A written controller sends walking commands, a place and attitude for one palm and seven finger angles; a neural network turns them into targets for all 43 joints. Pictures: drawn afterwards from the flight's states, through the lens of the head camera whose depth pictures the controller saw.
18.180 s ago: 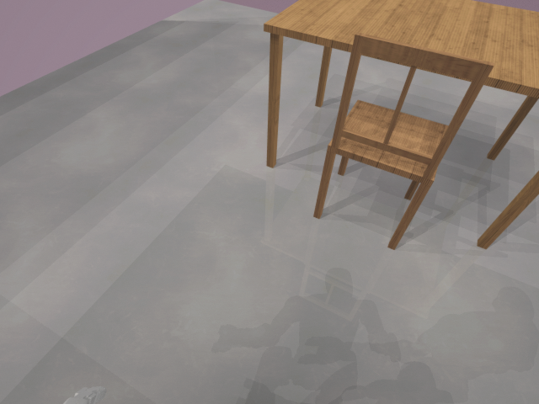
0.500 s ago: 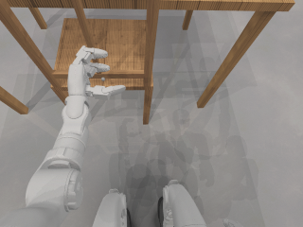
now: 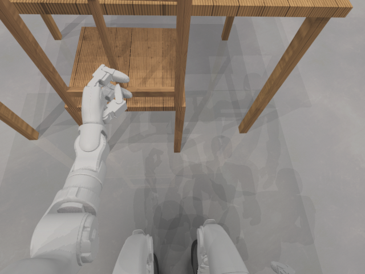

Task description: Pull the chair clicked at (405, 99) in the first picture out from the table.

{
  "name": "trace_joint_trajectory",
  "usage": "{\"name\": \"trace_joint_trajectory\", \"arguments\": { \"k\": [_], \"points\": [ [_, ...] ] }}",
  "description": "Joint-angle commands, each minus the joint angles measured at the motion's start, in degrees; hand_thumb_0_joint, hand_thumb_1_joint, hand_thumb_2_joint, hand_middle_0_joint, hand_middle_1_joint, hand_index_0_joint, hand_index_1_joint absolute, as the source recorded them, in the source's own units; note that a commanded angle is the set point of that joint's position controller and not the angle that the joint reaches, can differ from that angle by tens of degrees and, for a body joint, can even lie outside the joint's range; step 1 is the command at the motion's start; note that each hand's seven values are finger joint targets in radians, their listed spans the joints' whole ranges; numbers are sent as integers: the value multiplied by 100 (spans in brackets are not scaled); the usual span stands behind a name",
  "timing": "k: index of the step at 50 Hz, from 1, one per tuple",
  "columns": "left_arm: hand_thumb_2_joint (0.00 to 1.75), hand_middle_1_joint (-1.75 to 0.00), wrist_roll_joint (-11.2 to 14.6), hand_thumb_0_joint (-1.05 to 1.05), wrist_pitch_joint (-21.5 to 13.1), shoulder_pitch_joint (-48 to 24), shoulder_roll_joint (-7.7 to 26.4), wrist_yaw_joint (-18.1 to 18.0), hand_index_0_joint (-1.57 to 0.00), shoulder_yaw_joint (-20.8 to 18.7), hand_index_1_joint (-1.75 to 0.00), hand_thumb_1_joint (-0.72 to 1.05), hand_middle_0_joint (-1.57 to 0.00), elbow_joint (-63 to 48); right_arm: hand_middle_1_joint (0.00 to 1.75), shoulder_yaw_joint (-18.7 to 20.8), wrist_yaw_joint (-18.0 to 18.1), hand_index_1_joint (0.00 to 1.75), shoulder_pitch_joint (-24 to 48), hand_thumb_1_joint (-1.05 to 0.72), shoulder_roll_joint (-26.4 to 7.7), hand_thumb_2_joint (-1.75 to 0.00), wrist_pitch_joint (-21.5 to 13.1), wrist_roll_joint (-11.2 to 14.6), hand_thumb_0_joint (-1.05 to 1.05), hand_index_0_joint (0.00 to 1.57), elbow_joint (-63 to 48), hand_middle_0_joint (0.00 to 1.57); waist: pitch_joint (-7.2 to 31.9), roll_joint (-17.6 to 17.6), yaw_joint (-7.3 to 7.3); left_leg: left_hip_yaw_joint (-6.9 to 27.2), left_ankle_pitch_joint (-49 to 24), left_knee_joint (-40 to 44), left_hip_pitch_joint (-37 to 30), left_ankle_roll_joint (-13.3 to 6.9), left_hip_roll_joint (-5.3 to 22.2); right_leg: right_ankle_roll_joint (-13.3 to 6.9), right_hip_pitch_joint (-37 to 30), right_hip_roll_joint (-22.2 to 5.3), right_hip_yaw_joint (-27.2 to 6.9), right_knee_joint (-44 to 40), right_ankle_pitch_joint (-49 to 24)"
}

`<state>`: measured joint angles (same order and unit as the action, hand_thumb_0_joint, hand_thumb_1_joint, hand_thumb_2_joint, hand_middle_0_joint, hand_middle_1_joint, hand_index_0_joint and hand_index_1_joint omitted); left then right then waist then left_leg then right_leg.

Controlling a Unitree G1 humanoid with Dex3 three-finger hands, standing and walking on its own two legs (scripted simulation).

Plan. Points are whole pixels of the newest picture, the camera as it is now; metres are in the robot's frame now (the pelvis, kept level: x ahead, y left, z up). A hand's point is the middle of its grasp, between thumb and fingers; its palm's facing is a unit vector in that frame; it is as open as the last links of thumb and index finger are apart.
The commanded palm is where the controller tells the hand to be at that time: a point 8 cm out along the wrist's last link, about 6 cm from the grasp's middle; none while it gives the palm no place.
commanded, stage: hook a spindle and tug to test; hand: left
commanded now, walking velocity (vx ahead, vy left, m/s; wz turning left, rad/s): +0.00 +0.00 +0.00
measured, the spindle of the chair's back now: (110, 53) +0.62 +0.14 +0.02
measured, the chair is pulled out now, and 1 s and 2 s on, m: -0.12 -0.12 -0.12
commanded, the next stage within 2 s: open the thumb and straighten the fingers in 0.40 s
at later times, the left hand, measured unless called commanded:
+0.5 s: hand (122, 115) +0.44 +0.10 +0.03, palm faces -0.04 -1.00 -0.03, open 4.4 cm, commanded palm +0.42 +0.15 +0.03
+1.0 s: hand (122, 109) +0.46 +0.10 +0.02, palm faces -0.05 -1.00 -0.08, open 14.2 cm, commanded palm +0.44 +0.16 +0.03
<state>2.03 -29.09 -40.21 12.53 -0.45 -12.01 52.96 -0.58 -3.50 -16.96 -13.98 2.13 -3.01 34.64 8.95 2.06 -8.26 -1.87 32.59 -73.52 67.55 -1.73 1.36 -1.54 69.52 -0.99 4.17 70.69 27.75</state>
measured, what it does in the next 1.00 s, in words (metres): stands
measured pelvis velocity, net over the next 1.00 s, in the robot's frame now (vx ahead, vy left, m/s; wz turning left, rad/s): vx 0.00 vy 0.00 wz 0.01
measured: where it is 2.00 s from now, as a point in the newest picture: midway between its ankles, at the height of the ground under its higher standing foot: outside the picture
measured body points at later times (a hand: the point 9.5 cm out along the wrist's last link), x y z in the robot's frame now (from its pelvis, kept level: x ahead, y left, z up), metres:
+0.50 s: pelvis +0.00 +0.00 +0.00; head +0.14 +0.01 +0.43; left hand +0.44 +0.16 +0.03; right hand +0.09 -0.25 -0.12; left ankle +0.01 +0.10 -0.62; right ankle +0.05 -0.11 -0.62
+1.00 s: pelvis +0.00 +0.00 +0.00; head +0.14 +0.01 +0.43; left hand +0.46 +0.16 +0.03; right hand +0.07 -0.25 -0.12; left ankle +0.01 +0.10 -0.62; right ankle +0.05 -0.11 -0.62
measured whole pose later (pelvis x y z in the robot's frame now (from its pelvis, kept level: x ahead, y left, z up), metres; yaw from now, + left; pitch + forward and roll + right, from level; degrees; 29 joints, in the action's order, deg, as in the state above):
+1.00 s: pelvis +0.00 +0.00 +0.00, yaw +0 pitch +26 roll -1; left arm 1.7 -27.5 -38.1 12.8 0.4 -9.9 51.0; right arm -0.8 -2.5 -16.3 -14.2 0.9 -2.6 35.0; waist 8.9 2.1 -7.7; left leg -1.6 32.7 -73.7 67.2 -1.9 0.9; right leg -1.4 69.0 -1.3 4.3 70.9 28.0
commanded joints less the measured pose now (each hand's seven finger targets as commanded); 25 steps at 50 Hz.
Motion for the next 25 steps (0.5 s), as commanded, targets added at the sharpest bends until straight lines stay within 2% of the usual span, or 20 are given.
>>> {"name": "trace_joint_trajectory", "arguments": {
  "k": [1,2,3,4,6,7,9,10,11,15,17,18,19,22,24,25],
  "points": [
    [90,-145,65,0,-415,-2022,524,-8,-50,138,-145,90,-50,-1298,30,335,83,30,-687,-90,-874,-90,-185,60,0,20,-393,20,2817,42,-146,372,-1889,871,-1558,50,-139,1,-2004,160,-374,-861,-1650],
    [90,-145,69,0,-402,-2038,464,-1,-50,174,-145,90,-50,-1242,30,332,79,30,-656,-90,-874,-90,-194,63,0,20,-383,20,2717,53,-145,345,-1707,875,-1484,49,-151,8,-1967,150,-385,-906,-1481],
    [90,-145,79,0,-404,-2080,604,-13,-50,50,-145,90,-50,-1224,30,331,99,30,-646,-90,-890,-90,-199,64,0,20,-359,20,2700,-78,-149,324,-1608,854,-1356,31,-161,16,-2036,144,-411,-928,-1429],
    [90,-145,55,0,-442,-2084,759,-30,-50,-51,-145,90,-50,-1271,30,331,121,30,-629,-90,-899,-90,-206,69,0,20,-368,20,2690,-6,-95,334,-1589,877,-1338,45,-171,2,-2055,139,-419,-909,-1398],
    [90,-145,61,0,-499,-2114,623,-26,-50,94,-145,90,-50,-1532,30,332,124,30,-602,-90,-876,-90,-247,56,0,20,-402,20,2895,241,-88,367,-1849,871,-1645,64,-158,-16,-1962,139,-381,-824,-1571],
    [90,-145,72,0,-502,-1983,605,-26,-50,68,-145,90,-50,-1510,30,333,115,30,-596,-90,-873,-90,-252,49,0,20,-389,20,2987,250,-46,376,-1945,854,-1721,78,-157,-13,-1965,135,-368,-806,-1624],
    [90,-145,101,0,-470,-1832,535,-2,-50,114,-145,90,-50,-1446,30,330,108,30,-563,-90,-869,-90,-258,53,0,20,-391,20,2899,93,-52,366,-1942,854,-1635,72,-161,-6,-2031,141,-358,-822,-1642],
    [90,-145,92,0,-463,-1693,604,3,-50,63,-145,90,-50,-1485,30,336,110,30,-557,-90,-880,-90,-254,61,0,20,-416,20,2891,87,-2,373,-1985,882,-1630,82,-155,-20,-2079,137,-354,-814,-1685],
    [90,-145,109,0,-441,-1579,525,30,-50,145,-145,90,-50,-1519,30,336,107,30,-539,-90,-883,-90,-262,65,0,20,-443,20,2933,169,3,396,-2073,882,-1719,84,-151,-28,-2009,142,-337,-780,-1727],
    [90,-145,151,0,-345,-1337,308,51,-50,328,-145,90,-50,-1715,30,351,99,30,-487,-90,-864,-90,-235,96,0,20,-494,20,2883,52,13,399,-2100,918,-1764,88,-137,-12,-2054,132,-314,-822,-1747],
    [90,-145,153,0,-315,-1323,365,33,-50,292,-145,90,-50,-1709,30,345,112,30,-476,-90,-876,-90,-232,104,0,20,-487,20,2783,45,21,435,-2042,938,-1775,103,-127,-18,-1942,133,-291,-805,-1638],
    [90,-145,165,0,-305,-1529,285,25,-50,381,-145,90,-50,-1709,30,336,123,30,-441,-90,-865,-90,-232,105,0,20,-463,20,2645,-27,-77,416,-1896,912,-1679,79,-131,3,-1884,131,-302,-843,-1549],
    [90,-145,151,0,-353,-1667,442,-5,-50,261,-145,90,-50,-1838,30,340,142,30,-443,-90,-868,-90,-251,101,0,20,-454,20,2686,36,-29,425,-1852,914,-1641,88,-141,-7,-1927,122,-319,-826,-1507],
    [90,-145,122,0,-414,-1589,333,-43,-50,364,-145,90,-50,-1960,30,344,141,30,-435,-90,-858,-90,-305,78,0,20,-450,20,2899,288,0,487,-2015,910,-1965,126,-133,-23,-1774,126,-282,-769,-1507],
    [90,-145,135,0,-406,-1543,354,-56,-50,325,-145,90,-50,-1835,30,343,152,30,-432,-90,-858,-90,-310,78,0,20,-415,20,2813,-30,-29,455,-1973,878,-1767,99,-144,-6,-1914,127,-296,-795,-1558],
    [90,-145,106,0,-378,-1511,452,-57,-50,239,-145,90,-50,-1576,30,332,164,30,-415,-90,-863,-90,-303,83,0,20,-388,20,2624,-72,-53,432,-1833,865,-1579,90,-149,-4,-1867,124,-311,-802,-1477]
  ]
}}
